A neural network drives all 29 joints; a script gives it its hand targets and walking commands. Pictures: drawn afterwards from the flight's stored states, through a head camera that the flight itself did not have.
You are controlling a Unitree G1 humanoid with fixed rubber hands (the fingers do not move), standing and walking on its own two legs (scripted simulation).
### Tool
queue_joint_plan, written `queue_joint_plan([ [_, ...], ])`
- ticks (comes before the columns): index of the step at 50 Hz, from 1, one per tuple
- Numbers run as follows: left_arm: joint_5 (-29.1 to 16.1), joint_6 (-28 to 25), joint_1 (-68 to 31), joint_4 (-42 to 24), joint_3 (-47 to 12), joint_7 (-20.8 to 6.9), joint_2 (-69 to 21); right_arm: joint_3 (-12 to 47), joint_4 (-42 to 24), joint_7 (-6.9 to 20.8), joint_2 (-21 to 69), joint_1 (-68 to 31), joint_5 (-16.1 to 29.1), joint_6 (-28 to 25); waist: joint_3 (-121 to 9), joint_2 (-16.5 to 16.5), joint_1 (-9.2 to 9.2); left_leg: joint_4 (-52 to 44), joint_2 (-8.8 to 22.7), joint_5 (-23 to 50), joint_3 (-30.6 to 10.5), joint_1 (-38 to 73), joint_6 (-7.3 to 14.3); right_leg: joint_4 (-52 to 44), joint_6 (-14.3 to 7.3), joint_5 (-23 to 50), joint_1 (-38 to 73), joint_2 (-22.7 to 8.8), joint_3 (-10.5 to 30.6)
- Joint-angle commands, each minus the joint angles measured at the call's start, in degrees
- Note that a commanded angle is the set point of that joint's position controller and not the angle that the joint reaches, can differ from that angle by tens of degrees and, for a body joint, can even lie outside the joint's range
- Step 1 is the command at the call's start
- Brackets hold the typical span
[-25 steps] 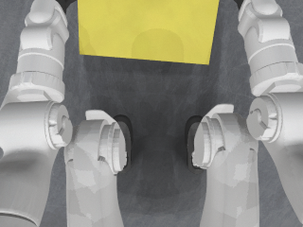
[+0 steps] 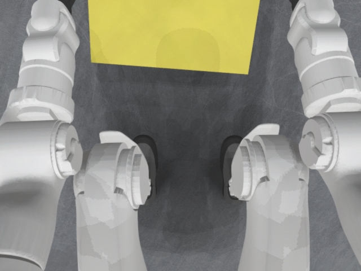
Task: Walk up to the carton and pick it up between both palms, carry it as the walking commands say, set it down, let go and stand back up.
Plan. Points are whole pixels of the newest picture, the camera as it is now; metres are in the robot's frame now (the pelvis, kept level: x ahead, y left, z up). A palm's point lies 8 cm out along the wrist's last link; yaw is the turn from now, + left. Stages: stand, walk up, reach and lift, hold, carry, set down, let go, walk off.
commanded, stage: set down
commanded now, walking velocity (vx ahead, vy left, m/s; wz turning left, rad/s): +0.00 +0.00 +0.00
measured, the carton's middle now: out of the picture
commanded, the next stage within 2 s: let go in 1.64 s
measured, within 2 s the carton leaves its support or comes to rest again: neither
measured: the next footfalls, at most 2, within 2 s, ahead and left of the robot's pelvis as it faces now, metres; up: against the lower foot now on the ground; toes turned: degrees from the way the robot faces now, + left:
none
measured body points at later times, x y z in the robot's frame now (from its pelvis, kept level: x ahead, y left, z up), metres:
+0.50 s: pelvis -0.01 +0.00 +0.01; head +0.37 +0.00 +0.24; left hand +0.54 +0.24 -0.16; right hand +0.53 -0.23 -0.16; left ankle +0.10 +0.12 -0.32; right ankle +0.09 -0.13 -0.32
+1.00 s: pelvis -0.03 +0.00 +0.12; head +0.34 +0.00 +0.36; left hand +0.54 +0.22 -0.01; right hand +0.52 -0.22 -0.01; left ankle +0.10 +0.12 -0.32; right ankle +0.09 -0.14 -0.32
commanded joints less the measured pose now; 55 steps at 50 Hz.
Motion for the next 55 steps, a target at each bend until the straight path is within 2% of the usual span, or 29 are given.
queue_joint_plan([
  [1, -2.83, -2.22, -8.00, -3.00, -3.45, 0.66, 9.93, -0.11, -5.47, -1.26, -3.55, -0.79, 7.93, -2.40, -68.96, -0.54, -2.15, -9.33, 0.79, 30.92, 0.74, 37.21, -1.37, -10.11, -0.10, 32.16, 27.17, 0.17, -5.66],
  [7, -3.18, -1.96, -7.27, -3.37, -1.72, 0.33, 12.64, -0.11, -8.38, -0.98, -5.52, -2.44, 8.72, -2.22, -70.64, -2.10, -1.07, -8.93, 1.12, 30.65, 1.24, 36.74, -1.10, -9.76, 0.09, 32.60, 29.45, -0.13, -5.73],
  [11, -3.48, -1.60, -7.79, -6.30, -0.96, 0.31, 14.74, -0.24, -13.28, -0.97, -6.99, -3.85, 9.45, -2.01, -76.58, -2.93, -0.65, -8.77, 1.12, 31.81, 1.49, 39.68, -0.93, -9.54, 0.29, 33.72, 32.59, -0.01, -6.35],
  [14, -4.63, -0.88, -8.21, -16.01, -1.12, 0.87, 15.68, 0.09, -23.23, -1.64, -8.07, -3.57, 10.61, -1.10, -92.40, -3.47, -0.50, -9.15, 0.45, 35.37, 2.61, 47.47, -0.95, -10.14, 0.34, 38.27, 42.56, 0.87, -7.17],
  [18, -7.27, 2.17, -9.65, -23.53, -4.40, 1.28, 15.15, 1.18, -26.21, -2.38, -7.97, -1.47, 12.42, 3.06, -103.50, -2.31, -1.72, -11.24, 0.03, 31.11, 3.95, 55.37, -0.63, -12.37, -0.19, 34.06, 48.07, 1.34, -9.21],
  [20, -8.78, 4.55, -11.54, -28.77, -5.95, 1.21, 14.92, 1.96, -31.50, -2.80, -8.61, -3.63, 13.93, 5.63, -108.87, -1.09, -1.83, -12.21, -0.16, 30.21, 4.56, 59.74, -0.19, -13.67, -0.84, 32.43, 51.06, 1.47, -9.82],
  [21, -9.15, 5.42, -11.80, -34.39, -5.74, 1.39, 14.80, 1.57, -38.58, -3.05, -9.07, -3.74, 13.81, 6.25, -114.84, -1.40, -2.07, -12.12, -0.55, 34.20, 4.81, 63.42, -0.24, -13.77, -0.74, 36.05, 54.32, 1.92, -10.06],
  [22, -9.16, 6.31, -11.37, -36.42, -5.22, 1.43, 15.45, 0.58, -41.29, -3.16, -10.80, -3.61, 13.47, 7.03, -116.12, -1.13, -2.32, -12.60, -0.64, 34.79, 4.88, 64.44, -0.21, -14.12, -0.80, 36.18, 54.71, 2.13, -10.34],
  [23, -8.51, 7.21, -11.27, -36.05, -4.29, 1.50, 16.31, 0.16, -40.91, -3.17, -11.75, -3.29, 12.76, 7.93, -114.35, -1.09, -1.99, -13.09, -0.65, 33.55, 4.91, 63.86, -0.17, -14.56, -0.88, 34.50, 53.40, 2.28, -10.25],
  [24, -8.48, 8.09, -10.90, -36.35, -3.84, 1.49, 16.59, -0.38, -42.00, -3.23, -12.75, -3.07, 11.98, 8.75, -114.52, -1.30, -2.58, -13.62, -0.84, 32.61, 5.07, 63.97, -0.16, -15.24, -0.87, 33.59, 53.66, 2.33, -10.30],
  [27, -7.35, 10.36, -9.18, -36.31, -1.91, 1.59, 17.62, -0.88, -44.64, -3.45, -13.62, -2.67, 11.55, 10.95, -115.71, -1.65, -1.28, -15.79, -1.37, 31.66, 5.33, 65.74, 0.05, -17.32, -0.71, 31.83, 54.40, 2.50, -10.30],
  [33, -5.52, 12.78, -9.49, -36.21, 0.53, 1.20, 19.43, -1.87, -42.89, -3.55, -13.24, -2.28, 10.95, 13.67, -113.19, -1.47, -0.37, -20.48, -1.82, 29.40, 5.55, 65.14, 0.33, -21.96, -1.00, 29.80, 54.29, 2.94, -10.13],
  [41, -5.26, 15.72, -12.78, -40.39, 1.74, 1.26, 21.93, -3.03, -47.55, -3.54, -16.14, -6.13, 10.57, 16.56, -119.75, -1.46, -0.11, -26.91, -2.36, 29.76, 5.14, 72.16, 0.50, -28.52, -1.34, 28.91, 58.82, 3.35, -10.20],
  [55, -5.49, 21.67, -15.64, -45.82, 3.01, 1.37, 25.29, -4.24, -51.82, -2.86, -19.68, -9.74, 10.25, 22.40, -128.08, -1.05, 0.29, -40.14, -2.68, 30.45, 4.23, 85.02, 0.78, -41.07, -1.51, 27.34, 67.33, 3.53, -9.68],
])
